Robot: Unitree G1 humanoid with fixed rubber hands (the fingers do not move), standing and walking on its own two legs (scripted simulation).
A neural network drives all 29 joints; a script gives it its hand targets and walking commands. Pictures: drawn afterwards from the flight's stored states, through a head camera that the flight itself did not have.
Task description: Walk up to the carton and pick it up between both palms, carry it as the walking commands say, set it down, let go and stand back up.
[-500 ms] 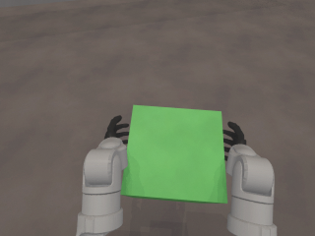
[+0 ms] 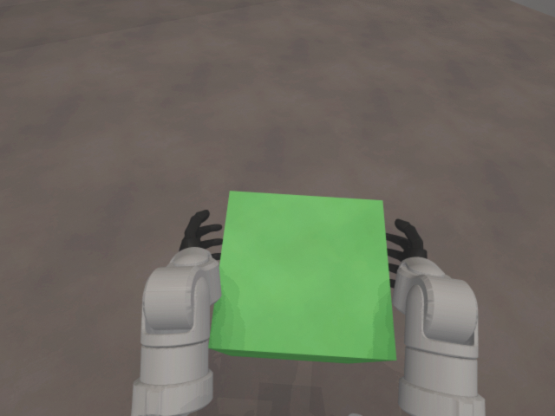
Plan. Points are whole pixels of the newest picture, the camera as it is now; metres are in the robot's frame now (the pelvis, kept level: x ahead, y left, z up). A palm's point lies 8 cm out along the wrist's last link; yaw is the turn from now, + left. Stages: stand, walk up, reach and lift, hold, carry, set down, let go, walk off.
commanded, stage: carry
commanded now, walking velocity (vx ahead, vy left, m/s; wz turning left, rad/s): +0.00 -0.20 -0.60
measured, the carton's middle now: (296, 288) +0.32 +0.02 -0.02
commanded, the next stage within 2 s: none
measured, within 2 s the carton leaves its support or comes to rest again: neither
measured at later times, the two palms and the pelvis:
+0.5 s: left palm (393, 316) +0.27 -0.10 +0.05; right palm out of the picture +0.18 -0.37 +0.07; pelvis -0.06 -0.16 -0.02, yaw -18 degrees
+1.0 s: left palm out of the picture +0.17 -0.34 +0.05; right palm out of the picture +0.00 -0.57 +0.05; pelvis -0.16 -0.29 -0.02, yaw -28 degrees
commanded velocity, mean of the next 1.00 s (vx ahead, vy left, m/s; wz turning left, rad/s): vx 0.00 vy -0.13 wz -0.40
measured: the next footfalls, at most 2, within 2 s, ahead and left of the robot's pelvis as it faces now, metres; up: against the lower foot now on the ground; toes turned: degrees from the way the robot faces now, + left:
right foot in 0.14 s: +0.06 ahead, -0.26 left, +0.00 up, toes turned -11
left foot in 0.42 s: +0.05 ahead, -0.08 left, +0.00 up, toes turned -4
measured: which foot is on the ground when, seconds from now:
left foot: down 0.00-0.14, up 0.16-0.40, down 0.42-0.78, up 0.80-1.00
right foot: up 0.00-0.12, down 0.14-0.42, up 0.44-0.76, down 0.78-1.00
